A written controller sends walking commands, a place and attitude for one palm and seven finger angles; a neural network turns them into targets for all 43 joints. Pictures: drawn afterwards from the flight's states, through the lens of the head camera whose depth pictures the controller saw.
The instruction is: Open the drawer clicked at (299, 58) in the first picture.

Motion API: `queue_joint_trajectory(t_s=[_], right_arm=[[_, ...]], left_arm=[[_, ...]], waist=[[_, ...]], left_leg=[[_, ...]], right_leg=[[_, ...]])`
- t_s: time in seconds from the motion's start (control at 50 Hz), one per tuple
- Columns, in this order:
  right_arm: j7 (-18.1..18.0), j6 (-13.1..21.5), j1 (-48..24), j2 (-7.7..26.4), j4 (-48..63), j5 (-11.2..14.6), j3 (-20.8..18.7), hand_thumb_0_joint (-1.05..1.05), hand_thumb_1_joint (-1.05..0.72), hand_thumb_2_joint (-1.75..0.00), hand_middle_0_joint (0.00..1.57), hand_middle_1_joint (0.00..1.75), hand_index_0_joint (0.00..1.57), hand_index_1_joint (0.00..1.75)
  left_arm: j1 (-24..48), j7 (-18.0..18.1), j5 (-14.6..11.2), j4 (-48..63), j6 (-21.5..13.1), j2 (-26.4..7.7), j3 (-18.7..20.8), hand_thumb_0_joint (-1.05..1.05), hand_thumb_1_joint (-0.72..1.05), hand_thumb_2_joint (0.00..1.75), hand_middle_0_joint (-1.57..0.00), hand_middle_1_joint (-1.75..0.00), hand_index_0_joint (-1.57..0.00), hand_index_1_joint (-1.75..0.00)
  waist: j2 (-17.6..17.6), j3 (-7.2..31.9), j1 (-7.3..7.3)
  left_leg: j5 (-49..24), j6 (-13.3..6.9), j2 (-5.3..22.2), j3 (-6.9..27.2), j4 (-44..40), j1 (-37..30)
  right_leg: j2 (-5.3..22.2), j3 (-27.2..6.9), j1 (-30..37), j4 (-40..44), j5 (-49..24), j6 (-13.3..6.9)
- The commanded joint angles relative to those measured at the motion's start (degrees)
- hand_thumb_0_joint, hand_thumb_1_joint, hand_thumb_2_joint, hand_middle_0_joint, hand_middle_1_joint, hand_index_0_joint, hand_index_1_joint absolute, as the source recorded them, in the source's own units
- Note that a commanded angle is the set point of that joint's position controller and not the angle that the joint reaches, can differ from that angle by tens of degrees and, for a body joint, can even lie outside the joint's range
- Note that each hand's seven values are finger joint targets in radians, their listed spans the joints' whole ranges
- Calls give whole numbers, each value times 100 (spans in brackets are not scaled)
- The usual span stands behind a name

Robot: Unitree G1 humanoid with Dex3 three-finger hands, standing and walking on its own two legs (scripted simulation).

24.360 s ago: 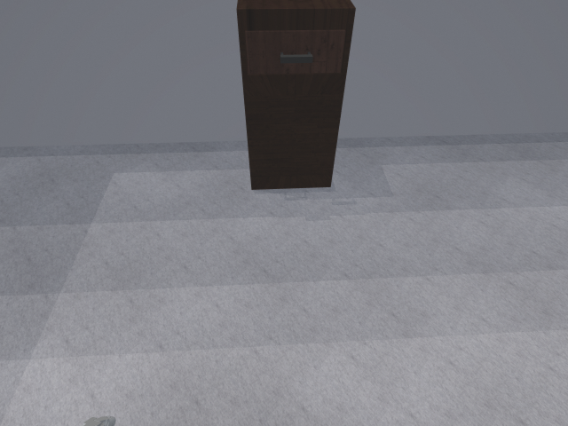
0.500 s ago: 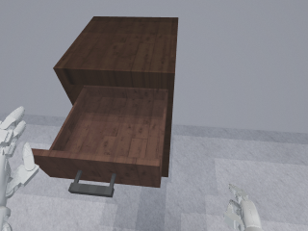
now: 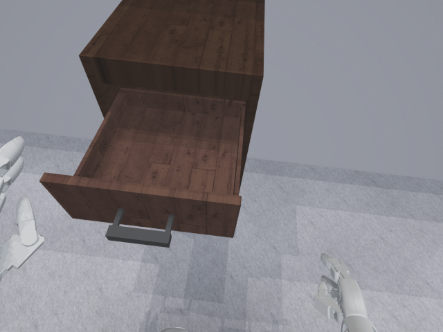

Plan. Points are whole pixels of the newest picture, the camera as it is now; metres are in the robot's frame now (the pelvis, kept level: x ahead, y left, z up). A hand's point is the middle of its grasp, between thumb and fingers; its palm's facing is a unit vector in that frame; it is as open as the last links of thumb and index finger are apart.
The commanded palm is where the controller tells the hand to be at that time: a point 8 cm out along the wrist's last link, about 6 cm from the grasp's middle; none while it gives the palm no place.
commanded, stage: step back with the hand held close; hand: left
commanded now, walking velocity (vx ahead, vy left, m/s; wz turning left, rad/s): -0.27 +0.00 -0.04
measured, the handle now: (142, 226) +0.31 +0.19 -0.05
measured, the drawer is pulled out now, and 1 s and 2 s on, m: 0.30 0.30 0.30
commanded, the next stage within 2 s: stop stepping back and stand still in 0.74 s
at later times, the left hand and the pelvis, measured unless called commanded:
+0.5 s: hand (46, 290) +0.14 +0.20 +0.16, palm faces +0.24 -0.84 -0.49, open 7.4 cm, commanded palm +0.07 +0.26 +0.18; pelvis -0.07 -0.02 +0.00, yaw -2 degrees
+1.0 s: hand out of the picture -0.01 +0.16 +0.17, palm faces +0.30 -0.81 -0.49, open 7.4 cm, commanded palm -0.07 +0.22 +0.18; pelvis -0.21 -0.06 -0.01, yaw -1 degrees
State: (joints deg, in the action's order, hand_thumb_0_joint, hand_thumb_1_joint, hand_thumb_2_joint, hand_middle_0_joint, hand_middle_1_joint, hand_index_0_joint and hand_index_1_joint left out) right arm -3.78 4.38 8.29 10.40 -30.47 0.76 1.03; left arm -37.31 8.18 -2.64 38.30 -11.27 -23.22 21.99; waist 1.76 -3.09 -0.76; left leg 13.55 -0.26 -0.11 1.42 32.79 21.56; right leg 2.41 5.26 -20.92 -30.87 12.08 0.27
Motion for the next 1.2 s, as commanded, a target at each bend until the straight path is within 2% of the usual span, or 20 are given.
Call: queue_joint_trajectory(t_s=[0.0, 0.1, 0.18, 0.3, 0.42, 0.5, 0.54, 0.58, 0.62, 0.66, 0.68, 0.72, 0.76, 0.82, 0.9, 0.94, 0.96, 1.02, 1.12, 1.18], right_arm=[[-69, 338, -314, 838, 772, 13, -395, 0, -90, -90, 20, 30, 20, 30], [-121, 287, -322, 803, 554, -32, -367, 0, -90, -90, 20, 30, 20, 30], [-174, 374, -523, 891, 800, 0, -321, 0, -90, -90, 20, 30, 20, 30], [-1, 628, -310, 846, 585, -67, -381, 0, -90, -90, 20, 30, 20, 30], [96, 597, -409, 926, 447, -58, -362, 0, -90, -90, 20, 30, 20, 30], [13, 385, -686, 693, 631, 200, -471, 0, -90, -90, 20, 30, 20, 30], [-55, 240, -823, 388, 628, 62, -266, 0, -90, -90, 20, 30, 20, 30], [-186, 88, -900, 383, 558, -27, -149, 0, -90, -90, 20, 30, 20, 30], [-239, 25, -820, 561, 506, -13, -272, 0, -90, -90, 20, 30, 20, 30], [-114, 123, -571, 775, 637, 24, -496, 0, -90, -90, 20, 30, 20, 30], [-13, 288, -372, 825, 635, 70, -575, 0, -90, -90, 20, 30, 20, 30], [-2, 442, -451, 683, 542, -154, -490, 0, -90, -90, 20, 30, 20, 30], [60, 520, -263, 737, 404, -89, -508, 0, -90, -90, 20, 30, 20, 30], [111, 575, -388, 820, 423, -65, -482, 0, -90, -90, 20, 30, 20, 30], [117, 478, -304, 802, 642, 95, -353, 0, -90, -90, 20, 30, 20, 30], [51, 326, -320, 667, 682, 97, -311, 0, -90, -90, 20, 30, 20, 30], [4, 314, -194, 707, 492, 134, -402, 0, -90, -90, 20, 30, 20, 30], [-46, 197, -409, 723, 461, 26, -361, 0, -90, -90, 20, 30, 20, 30], [-46, 525, -322, 762, 373, -32, -338, 0, -90, -90, 20, 30, 20, 30], [-58, 740, -59, 956, 493, -108, -444, 0, -90, -90, 20, 30, 20, 30]], left_arm=[[16, 168, -15, 1140, -426, -762, 668, 0, 90, 90, -20, -30, -20, -30], [284, 271, 7, 1112, -392, -778, 620, 0, 90, 90, -20, -30, -20, -30], [186, 279, 82, 1194, -434, -776, 690, 0, 90, 90, -20, -30, -20, -30], [-166, 117, -19, 1272, -545, -750, 651, 0, 90, 90, -20, -30, -20, -30], [81, -81, -57, 1359, -603, -918, 757, 0, 90, 90, -20, -30, -20, -30], [-150, -45, -190, 1037, -532, -1031, 912, 0, 90, 90, -20, -30, -20, -30], [-281, 8, -114, 878, -411, -878, 909, 0, 90, 90, -20, -30, -20, -30], [-292, 75, 30, 680, -337, -805, 917, 0, 90, 90, -20, -30, -20, -30], [-236, 107, 38, 870, -309, -818, 751, 0, 90, 90, -20, -30, -20, -30], [-14, 55, 11, 1371, -445, -867, 592, 0, 90, 90, -20, -30, -20, -30], [-309, -26, -51, 1200, -498, -692, 485, 0, 90, 90, -20, -30, -20, -30], [-309, 17, -68, 1590, -480, -909, 755, 0, 90, 90, -20, -30, -20, -30], [-105, 54, -35, 1726, -435, -697, 570, 0, 90, 90, -20, -30, -20, -30], [-23, 65, -46, 1651, -384, -789, 649, 0, 90, 90, -20, -30, -20, -30], [-184, 89, -73, 1142, -311, -849, 746, 0, 90, 90, -20, -30, -20, -30], [155, 149, -95, 1088, -287, -1176, 933, 0, 90, 90, -20, -30, -20, -30], [230, 129, -135, 638, -187, -886, 769, 0, 90, 90, -20, -30, -20, -30], [113, 87, -73, 333, -183, -742, 628, 0, 90, 90, -20, -30, -20, -30], [-74, 215, 182, 641, -309, -704, 452, 0, 90, 90, -20, -30, -20, -30], [19, 228, 154, 1253, -467, -805, 467, 0, 90, 90, -20, -30, -20, -30]], waist=[[-290, 843, 111], [131, 695, 140], [-1641, 501, 102], [-1154, 1238, -26], [-862, 1759, -61], [881, 1403, -5], [838, 1053, 93], [660, 909, 172], [125, 982, 263], [-1145, 1490, 86], [-1136, 1609, 67], [-1877, 1610, 66], [-1245, 1424, 104], [-1567, 1190, 52], [-749, 760, 70], [1062, 529, 197], [1299, 563, 209], [622, 343, 345], [655, 486, 175], [-899, 652, 126]], left_leg=[[801, -169, 393, 404, -414, 406], [856, -39, 182, 171, 275, -616], [2050, -505, 1395, 1625, -2208, 1558], [-2204, -682, 1442, 1277, -1007, -380], [-3217, -356, 1151, 651, -266, -1217], [1118, 145, -163, 4, 2554, -37], [1725, 140, 51, 294, 2434, 720], [1224, 151, 66, -11, 644, 574], [-917, 130, 219, -208, -1405, -183], [-4759, -364, 1636, 751, -1095, -1420], [-4980, -574, 1921, 792, -1077, -1789], [-4726, -907, 2098, 1019, -1029, -1220], [-4585, -849, 1875, 782, -937, -1388], [-3380, -713, 1798, 560, -1058, -962], [1328, -159, 752, -99, -488, 306], [1332, 168, -62, -316, 2214, 185], [1084, 145, -12, 60, 3242, 178], [725, 137, 184, 54, 3108, 375], [975, -254, 118, -445, -596, -658], [254, -503, 683, 21, -2107, -921]], right_leg=[[630, -899, 617, 770, 245, -270], [1005, -882, -667, 1317, 1240, -453], [-155, -338, 1042, -972, 1210, 33], [-205, -439, 569, -608, 916, -40], [-92, -479, 1062, 703, -991, -72], [1876, -1738, 367, 1229, -3030, -1038], [1846, -1432, 888, 909, -4044, -1173], [1208, -848, 1292, 494, -4592, -680], [783, -526, 1430, -147, -4032, -260], [142, -424, 405, -976, -182, 9], [-42, -544, -1, -1578, 1164, -83], [-96, -763, -201, -2457, 1769, 41], [-207, -624, -317, -2330, 1530, 66], [-145, -428, 54, -1649, 1365, 68], [75, -172, 1336, 929, 400, 35], [1793, -2284, -131, 2269, 1496, -819], [1986, -2573, -566, 2339, 1968, -897], [1626, -1469, -453, 1971, 1520, -742], [1354, -1339, 385, 1821, 1243, -530], [406, -711, 1129, 316, 499, -191]])
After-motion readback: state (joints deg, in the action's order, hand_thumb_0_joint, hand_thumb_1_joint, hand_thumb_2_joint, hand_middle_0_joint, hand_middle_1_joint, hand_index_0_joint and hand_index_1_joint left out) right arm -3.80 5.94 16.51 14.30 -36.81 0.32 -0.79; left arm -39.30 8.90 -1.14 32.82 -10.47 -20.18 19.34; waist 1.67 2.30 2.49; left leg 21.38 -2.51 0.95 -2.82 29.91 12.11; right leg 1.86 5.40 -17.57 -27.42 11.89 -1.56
